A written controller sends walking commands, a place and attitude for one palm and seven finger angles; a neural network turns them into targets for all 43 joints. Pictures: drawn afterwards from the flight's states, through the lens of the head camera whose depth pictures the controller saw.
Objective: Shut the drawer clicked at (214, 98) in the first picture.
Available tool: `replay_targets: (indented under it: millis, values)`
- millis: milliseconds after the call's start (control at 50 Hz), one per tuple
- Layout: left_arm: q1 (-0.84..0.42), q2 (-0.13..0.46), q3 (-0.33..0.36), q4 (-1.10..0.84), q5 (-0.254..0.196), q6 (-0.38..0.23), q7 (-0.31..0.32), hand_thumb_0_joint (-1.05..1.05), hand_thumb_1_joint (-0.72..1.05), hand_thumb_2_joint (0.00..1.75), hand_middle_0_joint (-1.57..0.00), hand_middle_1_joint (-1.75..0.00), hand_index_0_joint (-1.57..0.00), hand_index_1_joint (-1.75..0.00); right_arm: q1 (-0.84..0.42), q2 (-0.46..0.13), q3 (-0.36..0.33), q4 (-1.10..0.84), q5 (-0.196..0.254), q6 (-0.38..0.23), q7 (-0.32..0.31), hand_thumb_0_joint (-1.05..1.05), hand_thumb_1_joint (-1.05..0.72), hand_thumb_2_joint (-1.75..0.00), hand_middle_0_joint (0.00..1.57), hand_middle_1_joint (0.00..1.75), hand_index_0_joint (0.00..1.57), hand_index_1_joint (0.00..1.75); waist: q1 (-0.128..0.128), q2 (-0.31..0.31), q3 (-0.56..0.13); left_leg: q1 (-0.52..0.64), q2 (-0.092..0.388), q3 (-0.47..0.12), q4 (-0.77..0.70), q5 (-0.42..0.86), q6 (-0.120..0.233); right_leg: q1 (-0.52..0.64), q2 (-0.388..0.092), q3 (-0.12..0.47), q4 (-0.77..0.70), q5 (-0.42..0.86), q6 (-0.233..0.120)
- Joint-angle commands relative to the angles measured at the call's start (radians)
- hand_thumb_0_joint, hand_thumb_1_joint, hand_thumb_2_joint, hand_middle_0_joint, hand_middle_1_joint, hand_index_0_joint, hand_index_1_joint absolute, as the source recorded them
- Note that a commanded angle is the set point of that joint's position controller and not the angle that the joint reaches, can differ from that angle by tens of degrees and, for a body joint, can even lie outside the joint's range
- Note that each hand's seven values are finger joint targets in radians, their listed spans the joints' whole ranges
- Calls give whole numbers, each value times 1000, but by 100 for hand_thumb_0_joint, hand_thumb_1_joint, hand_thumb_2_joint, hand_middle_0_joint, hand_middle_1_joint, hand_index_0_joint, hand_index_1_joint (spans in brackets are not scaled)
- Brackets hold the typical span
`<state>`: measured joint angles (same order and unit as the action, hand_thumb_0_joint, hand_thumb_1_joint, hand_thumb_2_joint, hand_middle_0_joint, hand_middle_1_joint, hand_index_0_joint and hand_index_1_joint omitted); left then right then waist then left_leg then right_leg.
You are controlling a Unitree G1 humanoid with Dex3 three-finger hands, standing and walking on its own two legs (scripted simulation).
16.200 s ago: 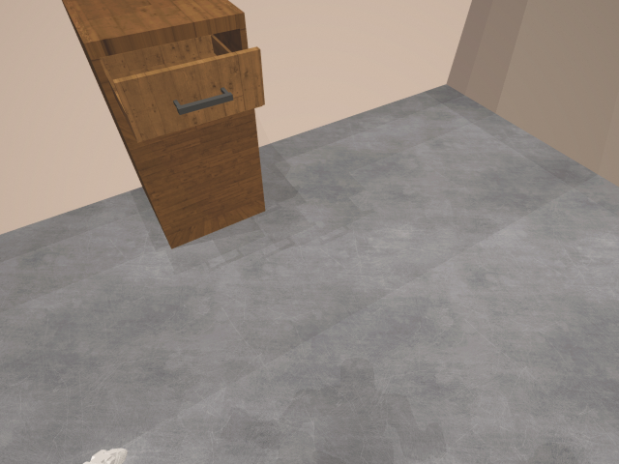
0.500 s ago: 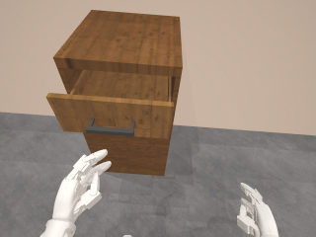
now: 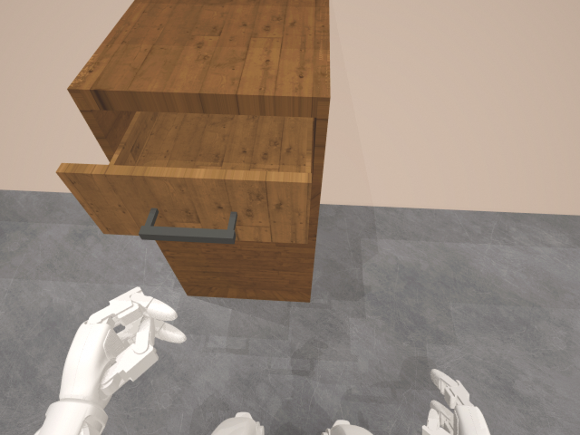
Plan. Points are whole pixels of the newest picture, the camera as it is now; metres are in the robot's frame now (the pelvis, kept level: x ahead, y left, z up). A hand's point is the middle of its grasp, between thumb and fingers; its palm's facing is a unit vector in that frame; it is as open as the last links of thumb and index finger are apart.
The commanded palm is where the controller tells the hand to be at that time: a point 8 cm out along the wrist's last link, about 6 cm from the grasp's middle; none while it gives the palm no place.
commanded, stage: raise the hand and make a fist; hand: left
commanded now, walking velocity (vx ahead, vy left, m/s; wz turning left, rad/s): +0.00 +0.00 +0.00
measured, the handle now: (190, 225) +0.43 +0.18 +0.00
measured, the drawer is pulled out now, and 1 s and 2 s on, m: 0.15 0.15 0.15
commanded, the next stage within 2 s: bring the fist close to the handle in 1.04 s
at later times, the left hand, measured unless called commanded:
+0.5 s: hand (154, 339) +0.22 +0.16 +0.08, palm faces -0.08 -1.00 +0.01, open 3.2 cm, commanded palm +0.21 +0.22 +0.09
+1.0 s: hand (161, 324) +0.24 +0.15 +0.09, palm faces -0.03 -1.00 -0.03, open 3.3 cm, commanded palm +0.22 +0.21 +0.10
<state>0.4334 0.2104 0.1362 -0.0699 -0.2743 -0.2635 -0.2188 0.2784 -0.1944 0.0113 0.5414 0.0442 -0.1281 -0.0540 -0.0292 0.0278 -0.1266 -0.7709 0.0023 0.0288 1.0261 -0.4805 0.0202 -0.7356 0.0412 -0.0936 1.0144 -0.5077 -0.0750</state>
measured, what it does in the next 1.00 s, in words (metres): stands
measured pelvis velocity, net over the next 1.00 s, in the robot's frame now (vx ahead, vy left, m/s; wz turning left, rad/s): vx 0.01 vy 0.04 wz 0.00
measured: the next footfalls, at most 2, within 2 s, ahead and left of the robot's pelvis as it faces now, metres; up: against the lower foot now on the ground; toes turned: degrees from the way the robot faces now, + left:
none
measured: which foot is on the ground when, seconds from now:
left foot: down 0.00-1.00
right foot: down 0.00-1.00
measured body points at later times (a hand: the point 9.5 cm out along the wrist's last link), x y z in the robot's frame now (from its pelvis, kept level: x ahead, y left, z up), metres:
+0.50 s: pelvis +0.00 +0.05 +0.01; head +0.03 +0.05 +0.46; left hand +0.22 +0.21 +0.08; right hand +0.20 -0.17 -0.05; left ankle +0.01 +0.11 -0.67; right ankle +0.00 -0.07 -0.67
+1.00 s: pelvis +0.01 +0.04 +0.02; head +0.04 +0.04 +0.47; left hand +0.23 +0.21 +0.09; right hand +0.17 -0.20 -0.05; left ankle +0.01 +0.11 -0.67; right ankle +0.00 -0.07 -0.67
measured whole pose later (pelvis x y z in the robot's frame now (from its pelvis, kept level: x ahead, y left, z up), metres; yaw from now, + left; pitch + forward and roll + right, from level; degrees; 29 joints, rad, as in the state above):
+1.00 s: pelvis +0.01 +0.04 +0.02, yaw +0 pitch +9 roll -2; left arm 0.41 0.18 -0.10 -0.21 -0.11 -0.22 0.03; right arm 0.29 -0.24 0.03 0.44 0.02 -0.08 -0.01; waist -0.03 0.03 -0.10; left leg -0.63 -0.03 0.05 0.93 -0.46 0.07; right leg -0.58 0.02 -0.07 0.90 -0.47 -0.03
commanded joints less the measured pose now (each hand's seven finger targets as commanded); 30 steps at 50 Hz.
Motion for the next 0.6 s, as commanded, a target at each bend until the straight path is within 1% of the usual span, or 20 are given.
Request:
replay_targets:
  millis: [0, 20, 40, 80, 140, 180, 200, 220, 260, 280, 300, 360, 380, 400, 420, 460, 480, 520, 560, 580]
  values:
    - [74, 58, 40, -228, 15, -191, 72, 0, 90, 90, -108, -125, -108, -125, -100, -121, -62, -152, -8, -75, 10, 0, -90, -90, 20, 30, 20, 30, 18, -84, -158, 39, 1, -58, -103, 294, 10, 228, -81, 164, -183, 521, 120]
    - [88, 56, 21, -183, 29, -203, 55, 0, 90, 90, -110, -127, -110, -127, -91, -129, -67, -142, -8, -78, 16, 0, -90, -90, 20, 30, 20, 30, 5, -89, -137, 37, 3, -60, -104, 278, 11, 194, -78, 156, -186, 476, 123]
    - [92, 30, -33, -156, 41, -208, 29, 0, 90, 90, -112, -130, -112, -130, -92, -143, -65, -143, -6, -83, 19, 0, -90, -90, 20, 30, 20, 30, -9, -60, -101, 41, 1, -59, -103, 264, 14, 153, -74, 149, -190, 428, 119]
    - [91, 8, -102, -148, 45, -202, -18, 0, 90, 90, -116, -134, -116, -134, -91, -162, -69, -155, 1, -92, 18, 0, -90, -90, 20, 30, 20, 30, -32, -81, -72, 64, 4, -67, -104, 238, 23, 103, -66, 143, -212, 331, 115]
    - [41, 59, -95, -272, 30, -193, -33, 0, 90, 90, -122, -140, -122, -140, -69, -177, -73, -185, 2, -109, 8, 0, -90, -90, 20, 30, 20, 30, -15, -6, -196, 145, 2, -66, -132, 252, 26, 133, -54, 109, -211, 263, 77]
    - [6, 133, -22, -363, 42, -203, 27, 0, 90, 90, -126, -145, -126, -145, -72, -177, -73, -183, -8, -112, 3, 0, -90, -90, 20, 30, 20, 30, 7, 25, -240, 194, 8, -73, -150, 285, 23, 140, -40, 76, -184, 262, 59]
    - [-8, 108, -37, -401, 44, -211, 58, 0, 90, 90, -128, -147, -128, -147, -68, -166, -67, -193, -11, -108, 3, 0, -90, -90, 20, 30, 20, 30, 8, 27, -260, 218, 9, -75, -161, 298, 23, 137, -36, 62, -174, 265, 55]
    - [-18, 110, -17, -407, 48, -219, 95, 0, 90, 90, -130, -149, -130, -149, -68, -158, -65, -192, -14, -104, 4, 0, -90, -90, 20, 30, 20, 30, 15, 38, -250, 228, 13, -80, -171, 309, 17, 126, -31, 47, -164, 260, 49]
    - [-39, 60, -53, -404, 62, -230, 151, 0, 90, 90, -134, -153, -134, -153, -73, -153, -56, -197, -19, -100, 14, 0, -90, -90, 20, 30, 20, 30, 10, 63, -209, 253, 23, -102, -186, 318, 3, 70, -24, 22, -145, 228, 43]
    - [-40, 62, -60, -393, 79, -225, 175, 0, 90, 90, -136, -156, -136, -156, -76, -158, -56, -196, -22, -91, 19, 0, -90, -90, 20, 30, 20, 30, 6, 55, -201, 260, 28, -109, -188, 325, 4, 57, -23, 20, -144, 222, 44]
    - [-13, 16, -104, -360, 89, -211, 181, 0, 90, 90, -138, -158, -138, -158, -74, -158, -52, -203, -21, -83, 27, 0, -90, -90, 20, 30, 20, 30, 5, 66, -177, 265, 31, -116, -195, 336, -4, 42, -22, 13, -140, 217, 43]
    - [26, -54, -223, -294, 116, -124, 154, 0, 90, 90, -140, -160, -140, -160, -70, -173, -47, -237, -15, -57, 44, 0, -90, -90, 20, 30, 20, 30, -12, 31, -139, 256, 39, -127, -212, 317, -11, 45, -26, 9, -160, 209, 50]
    - [44, -46, -229, -253, 131, -88, 144, 0, 90, 90, -140, -160, -140, -160, -66, -177, -47, -241, -10, -45, 45, 0, -90, -90, 20, 30, 20, 30, -15, -18, -119, 240, 40, -129, -219, 309, -4, 61, -26, 12, -171, 207, 50]
    - [28, -57, -261, -264, 141, -58, 131, 0, 90, 90, -140, -160, -140, -160, -62, -179, -43, -256, -6, -34, 45, 0, -90, -90, 20, 30, 20, 30, -13, -6, -106, 237, 39, -130, -229, 292, -5, 66, -27, 12, -176, 199, 50]
    - [-2, -48, -270, -278, 147, -31, 125, 0, 90, 90, -140, -160, -140, -160, -61, -180, -41, -270, -2, -27, 41, 0, -90, -90, 20, 30, 20, 30, -18, -25, -101, 237, 39, -136, -237, 257, -3, 70, -27, 13, -184, 186, 50]
    - [-106, -24, -266, -334, 158, -5, 134, 0, 90, 90, -140, -160, -140, -160, -69, -178, -31, -285, -4, -18, 34, 0, -90, -90, 20, 30, 20, 30, -16, -13, -100, 241, 35, -147, -258, 195, -1, 79, -31, 15, -188, 153, 48]
    - [-138, 17, -219, -345, 162, -3, 159, 0, 90, 90, -140, -160, -140, -160, -73, -179, -27, -281, -8, -14, 27, 0, -90, -90, 20, 30, 20, 30, -14, -30, -90, 243, 38, -156, -264, 184, -2, 77, -28, 14, -186, 149, 46]
    - [-209, 33, -176, -404, 167, -20, 202, 0, 90, 90, -140, -160, -140, -160, -78, -164, -22, -283, -15, -9, 25, 0, -90, -90, 20, 30, 20, 30, 2, 9, -139, 292, 42, -164, -275, 197, -12, 76, -27, 15, -175, 147, 42]
    - [-240, 21, -158, -434, 158, -45, 246, 0, 90, 90, -140, -160, -140, -160, -83, -151, -14, -277, -21, -8, 27, 0, -90, -90, 20, 30, 20, 30, 13, 32, -158, 332, 50, -184, -292, 221, -29, 76, -24, 13, -162, 155, 41]
    - [-252, 38, -137, -443, 158, -54, 266, 0, 90, 90, -140, -160, -140, -160, -86, -153, -13, -269, -24, -6, 28, 0, -90, -90, 20, 30, 20, 30, 17, 44, -167, 343, 50, -180, -293, 240, -29, 85, -24, 16, -165, 166, 40]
